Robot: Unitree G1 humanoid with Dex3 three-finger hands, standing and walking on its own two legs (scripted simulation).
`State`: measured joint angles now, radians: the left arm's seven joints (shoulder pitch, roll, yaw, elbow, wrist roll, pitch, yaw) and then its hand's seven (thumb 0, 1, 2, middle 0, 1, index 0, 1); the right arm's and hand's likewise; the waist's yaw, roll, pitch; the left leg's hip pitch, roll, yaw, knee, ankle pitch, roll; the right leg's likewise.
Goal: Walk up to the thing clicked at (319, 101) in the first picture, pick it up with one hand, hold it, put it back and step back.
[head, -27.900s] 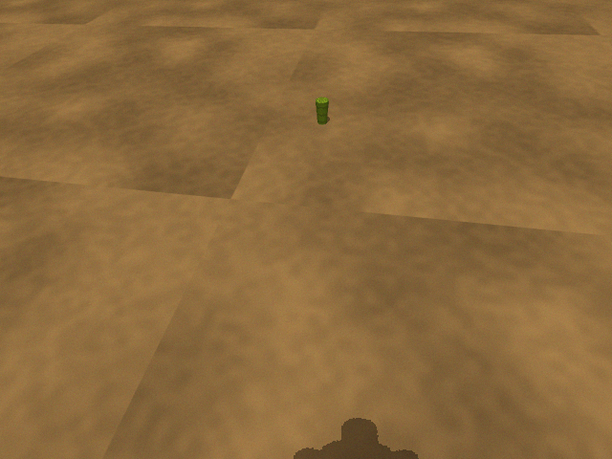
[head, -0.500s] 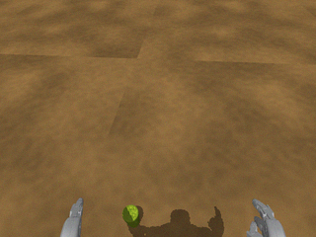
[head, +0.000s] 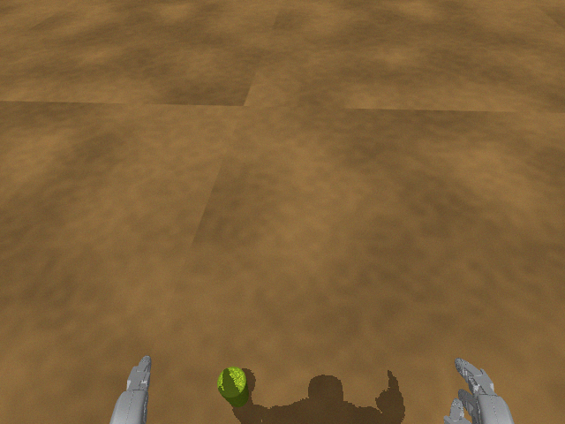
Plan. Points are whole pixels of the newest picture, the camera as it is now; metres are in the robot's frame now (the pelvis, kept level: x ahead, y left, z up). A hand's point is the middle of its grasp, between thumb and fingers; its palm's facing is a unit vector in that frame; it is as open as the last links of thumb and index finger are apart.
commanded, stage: home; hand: left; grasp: from the side
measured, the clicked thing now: (235, 389) +0.37 +0.21 -0.65
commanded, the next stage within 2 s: stand in 0.74 s
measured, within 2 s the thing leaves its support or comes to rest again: neither
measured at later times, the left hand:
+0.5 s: hand (168, 423) +0.17 +0.19 -0.05, palm faces +0.10 -0.95 -0.29, open 17.6 cm
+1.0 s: hand (169, 420) +0.17 +0.19 -0.05, palm faces +0.11 -0.95 -0.29, open 16.4 cm
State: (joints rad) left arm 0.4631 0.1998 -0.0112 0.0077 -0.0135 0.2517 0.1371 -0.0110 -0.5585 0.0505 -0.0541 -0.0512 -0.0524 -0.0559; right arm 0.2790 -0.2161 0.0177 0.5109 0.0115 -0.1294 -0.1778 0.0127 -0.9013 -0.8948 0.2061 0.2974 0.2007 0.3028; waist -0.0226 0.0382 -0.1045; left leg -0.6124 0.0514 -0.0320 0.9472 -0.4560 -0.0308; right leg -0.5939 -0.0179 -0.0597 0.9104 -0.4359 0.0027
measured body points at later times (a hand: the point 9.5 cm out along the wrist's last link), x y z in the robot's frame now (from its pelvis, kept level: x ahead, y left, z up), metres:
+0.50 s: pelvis +0.00 +0.01 +0.00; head +0.02 +0.01 +0.45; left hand +0.16 +0.24 -0.03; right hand +0.16 -0.23 -0.07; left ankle +0.01 +0.14 -0.69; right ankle +0.02 -0.12 -0.69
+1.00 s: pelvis +0.00 +0.01 +0.00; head +0.02 +0.01 +0.45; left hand +0.16 +0.24 -0.03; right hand +0.16 -0.23 -0.07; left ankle +0.01 +0.14 -0.69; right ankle +0.02 -0.12 -0.69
